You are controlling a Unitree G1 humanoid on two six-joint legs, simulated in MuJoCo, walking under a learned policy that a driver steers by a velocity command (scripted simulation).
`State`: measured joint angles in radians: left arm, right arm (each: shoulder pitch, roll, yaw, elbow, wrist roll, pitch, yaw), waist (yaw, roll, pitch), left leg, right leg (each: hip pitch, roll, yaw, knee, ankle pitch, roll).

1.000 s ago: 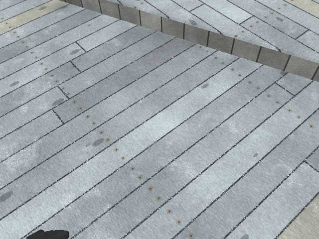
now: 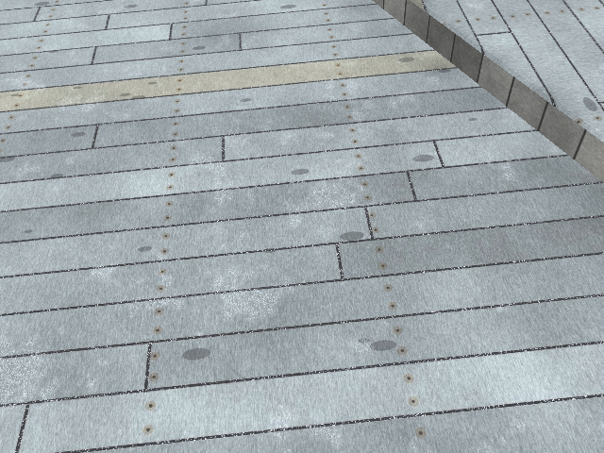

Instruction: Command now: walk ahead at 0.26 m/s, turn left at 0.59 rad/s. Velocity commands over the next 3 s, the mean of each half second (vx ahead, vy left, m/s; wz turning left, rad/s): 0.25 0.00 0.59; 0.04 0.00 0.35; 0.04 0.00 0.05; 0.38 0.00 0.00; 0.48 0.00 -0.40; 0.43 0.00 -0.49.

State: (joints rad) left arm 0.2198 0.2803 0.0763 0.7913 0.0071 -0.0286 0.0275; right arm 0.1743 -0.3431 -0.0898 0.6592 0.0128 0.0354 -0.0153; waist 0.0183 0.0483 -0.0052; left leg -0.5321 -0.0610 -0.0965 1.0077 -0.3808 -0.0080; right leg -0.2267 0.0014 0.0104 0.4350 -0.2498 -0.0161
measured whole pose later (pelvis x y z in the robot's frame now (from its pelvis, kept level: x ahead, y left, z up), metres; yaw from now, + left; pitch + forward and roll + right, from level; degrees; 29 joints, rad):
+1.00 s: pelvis +0.21 +0.09 -0.01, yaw +27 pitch +0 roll +0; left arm 0.13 0.24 0.02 0.72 0.01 -0.02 0.00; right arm 0.19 -0.29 -0.04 0.67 -0.01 0.04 -0.02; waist -0.01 0.03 0.03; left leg -0.23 -0.02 -0.12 0.52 -0.29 -0.03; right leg -0.29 0.01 0.02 0.53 -0.25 0.00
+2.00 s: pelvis +0.39 +0.20 -0.02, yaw +26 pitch +2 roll +0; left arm 0.50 0.28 0.04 0.91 -0.02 -0.06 0.01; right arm 0.01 -0.25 -0.03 0.61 0.02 -0.09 0.03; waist 0.10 0.01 0.03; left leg -0.50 0.00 0.01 0.52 -0.06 0.06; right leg 0.14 -0.01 0.05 0.29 -0.44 0.01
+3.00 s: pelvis +0.91 +0.31 -0.01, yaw -3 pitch +2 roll -1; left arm 0.33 0.29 0.06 0.73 -0.01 -0.03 0.03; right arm 0.04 -0.28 -0.04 0.73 -0.01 -0.10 0.03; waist 0.07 0.05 0.04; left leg -0.56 0.01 -0.05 0.50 0.11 -0.02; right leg -0.08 0.11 0.14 0.40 -0.34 -0.07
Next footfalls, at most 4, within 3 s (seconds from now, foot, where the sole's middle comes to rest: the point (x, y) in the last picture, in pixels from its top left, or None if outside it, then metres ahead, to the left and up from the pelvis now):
0.34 left None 0.18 0.22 -0.78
0.80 right None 0.32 0.01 -0.78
2.00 left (164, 452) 0.50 0.39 -0.78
2.56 right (250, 312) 0.85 0.23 -0.78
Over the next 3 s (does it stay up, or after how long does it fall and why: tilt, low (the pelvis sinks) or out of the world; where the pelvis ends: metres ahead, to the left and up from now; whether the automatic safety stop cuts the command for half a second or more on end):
stays up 0.91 0.31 -0.01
